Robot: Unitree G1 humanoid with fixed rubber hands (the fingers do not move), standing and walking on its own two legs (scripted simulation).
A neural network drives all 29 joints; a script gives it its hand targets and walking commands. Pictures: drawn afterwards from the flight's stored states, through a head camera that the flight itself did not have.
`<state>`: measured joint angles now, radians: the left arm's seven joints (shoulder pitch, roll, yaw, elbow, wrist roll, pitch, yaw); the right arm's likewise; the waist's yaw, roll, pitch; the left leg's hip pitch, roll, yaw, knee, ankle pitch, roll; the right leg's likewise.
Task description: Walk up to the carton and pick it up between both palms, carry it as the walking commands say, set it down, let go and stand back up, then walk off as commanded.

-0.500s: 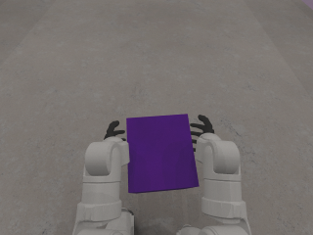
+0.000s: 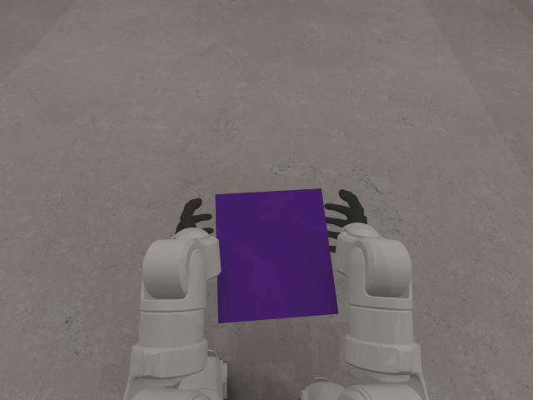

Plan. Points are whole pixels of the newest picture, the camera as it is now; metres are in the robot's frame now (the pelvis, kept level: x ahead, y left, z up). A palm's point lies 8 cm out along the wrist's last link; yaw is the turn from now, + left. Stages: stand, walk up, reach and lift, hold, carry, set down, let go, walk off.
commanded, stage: carry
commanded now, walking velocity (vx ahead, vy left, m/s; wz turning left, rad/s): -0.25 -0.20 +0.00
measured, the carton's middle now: (270, 262) +0.34 +0.02 -0.02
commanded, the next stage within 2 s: none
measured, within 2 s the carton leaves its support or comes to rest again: neither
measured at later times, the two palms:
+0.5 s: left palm out of the picture +0.11 +0.01 +0.07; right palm out of the picture +0.13 -0.22 +0.07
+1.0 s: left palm out of the picture -0.08 -0.12 +0.07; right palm out of the picture -0.07 -0.34 +0.07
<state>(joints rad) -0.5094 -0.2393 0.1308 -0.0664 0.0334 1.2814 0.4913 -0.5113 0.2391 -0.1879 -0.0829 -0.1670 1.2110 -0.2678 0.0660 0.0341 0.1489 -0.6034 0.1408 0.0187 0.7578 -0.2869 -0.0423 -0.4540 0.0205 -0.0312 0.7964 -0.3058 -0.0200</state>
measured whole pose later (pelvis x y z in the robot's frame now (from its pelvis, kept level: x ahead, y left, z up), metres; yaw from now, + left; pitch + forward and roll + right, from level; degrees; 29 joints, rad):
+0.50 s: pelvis -0.19 -0.12 +0.00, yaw +1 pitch -2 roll +1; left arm -0.50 -0.24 0.12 -0.06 0.03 1.31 0.51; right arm -0.47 0.23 -0.18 -0.09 -0.14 1.22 -0.26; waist 0.03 -0.01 0.16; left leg -0.62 0.08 0.04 0.96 -0.46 -0.04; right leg -0.50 -0.01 -0.03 0.80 -0.26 -0.04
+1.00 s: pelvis -0.38 -0.23 +0.00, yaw +3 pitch -3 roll +1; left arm -0.50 -0.24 0.12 -0.03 0.05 1.33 0.48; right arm -0.46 0.22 -0.18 -0.07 -0.10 1.24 -0.30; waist -0.01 -0.04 0.14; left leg -0.50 0.04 0.11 0.92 -0.46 -0.05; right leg -0.52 0.02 -0.06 0.77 -0.20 -0.07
